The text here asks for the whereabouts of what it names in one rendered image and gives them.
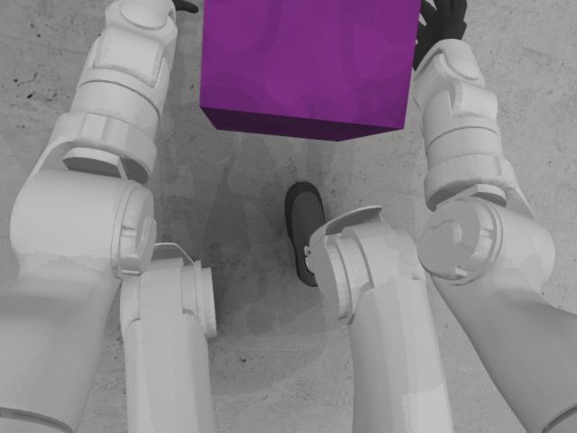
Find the right robot hand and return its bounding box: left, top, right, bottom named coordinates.
left=413, top=0, right=467, bottom=71

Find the right robot upper arm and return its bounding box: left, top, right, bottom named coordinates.
left=417, top=197, right=577, bottom=433

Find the robot left shin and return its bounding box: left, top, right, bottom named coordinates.
left=120, top=243, right=195, bottom=341

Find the left robot upper arm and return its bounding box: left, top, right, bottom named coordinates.
left=0, top=167, right=157, bottom=433

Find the left robot forearm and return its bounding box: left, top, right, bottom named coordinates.
left=10, top=0, right=178, bottom=261

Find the carton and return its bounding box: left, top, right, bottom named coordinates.
left=199, top=0, right=421, bottom=142

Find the robot right shin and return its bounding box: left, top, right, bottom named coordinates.
left=304, top=206, right=426, bottom=296

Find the robot shin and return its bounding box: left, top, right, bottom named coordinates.
left=304, top=206, right=426, bottom=296
left=120, top=243, right=195, bottom=341

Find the right robot forearm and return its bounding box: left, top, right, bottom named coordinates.
left=412, top=39, right=540, bottom=223

